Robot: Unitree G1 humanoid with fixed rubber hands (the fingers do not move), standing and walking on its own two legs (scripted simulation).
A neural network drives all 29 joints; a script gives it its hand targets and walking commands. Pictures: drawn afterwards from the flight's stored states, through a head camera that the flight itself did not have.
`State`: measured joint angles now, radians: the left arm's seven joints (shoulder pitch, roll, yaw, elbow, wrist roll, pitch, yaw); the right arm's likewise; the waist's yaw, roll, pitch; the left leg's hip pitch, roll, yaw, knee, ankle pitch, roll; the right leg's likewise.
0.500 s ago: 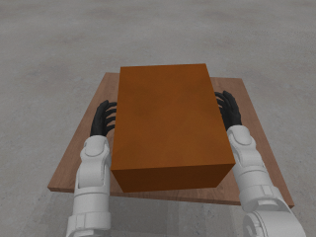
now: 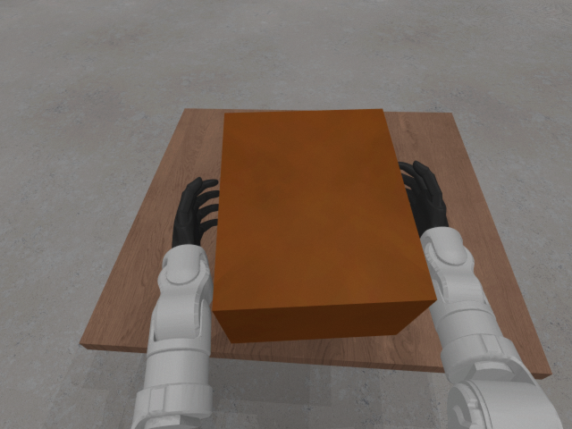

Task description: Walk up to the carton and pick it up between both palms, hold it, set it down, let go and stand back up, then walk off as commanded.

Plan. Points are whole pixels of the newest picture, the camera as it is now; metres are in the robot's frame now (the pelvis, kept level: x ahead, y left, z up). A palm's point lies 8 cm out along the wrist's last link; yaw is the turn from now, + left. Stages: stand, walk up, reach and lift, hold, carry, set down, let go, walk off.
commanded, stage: set down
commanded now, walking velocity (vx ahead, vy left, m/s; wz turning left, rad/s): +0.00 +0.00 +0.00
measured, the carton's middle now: (309, 222) +0.39 +0.00 +0.07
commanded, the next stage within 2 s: none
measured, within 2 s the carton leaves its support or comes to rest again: neither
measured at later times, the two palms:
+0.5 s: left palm (215, 257) +0.35 +0.13 +0.05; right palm (435, 232) +0.40 -0.19 +0.04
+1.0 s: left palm (223, 263) +0.36 +0.13 +0.01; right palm (425, 232) +0.42 -0.19 +0.01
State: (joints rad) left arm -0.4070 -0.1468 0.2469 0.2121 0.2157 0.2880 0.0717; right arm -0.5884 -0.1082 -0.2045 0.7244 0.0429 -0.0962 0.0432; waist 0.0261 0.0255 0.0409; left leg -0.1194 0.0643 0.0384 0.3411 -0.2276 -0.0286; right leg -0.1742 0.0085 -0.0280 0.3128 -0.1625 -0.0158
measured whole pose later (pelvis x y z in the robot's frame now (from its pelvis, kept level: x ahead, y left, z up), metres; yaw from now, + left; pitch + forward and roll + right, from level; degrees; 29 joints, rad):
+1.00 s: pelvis +0.01 -0.02 +0.00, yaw +0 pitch +17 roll +0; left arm -0.46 -0.15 0.26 0.58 0.22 -0.05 0.17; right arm -0.71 -0.19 -0.21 1.07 0.04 -0.35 0.12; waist 0.06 0.04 -0.09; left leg -0.42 0.09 0.04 0.33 -0.19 -0.04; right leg -0.48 0.04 -0.04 0.31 -0.13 -0.05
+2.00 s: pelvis +0.01 -0.03 -0.02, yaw +0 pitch +32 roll +0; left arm -0.52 -0.15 0.32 0.76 0.22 -0.30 0.21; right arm -0.87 -0.22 -0.25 1.29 -0.07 -0.54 0.14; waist 0.08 0.06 -0.20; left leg -0.71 0.09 0.04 0.33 -0.16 -0.04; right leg -0.77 0.04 -0.04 0.31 -0.10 -0.05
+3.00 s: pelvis -0.01 -0.03 -0.02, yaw +0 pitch +31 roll +0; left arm -0.62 -0.15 0.32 0.83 0.14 -0.23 0.25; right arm -0.97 -0.35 0.02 1.35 0.11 -0.42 0.09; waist 0.12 0.06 -0.26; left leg -0.75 0.10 0.04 0.36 -0.14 -0.04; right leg -0.80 0.05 -0.03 0.32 -0.06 -0.06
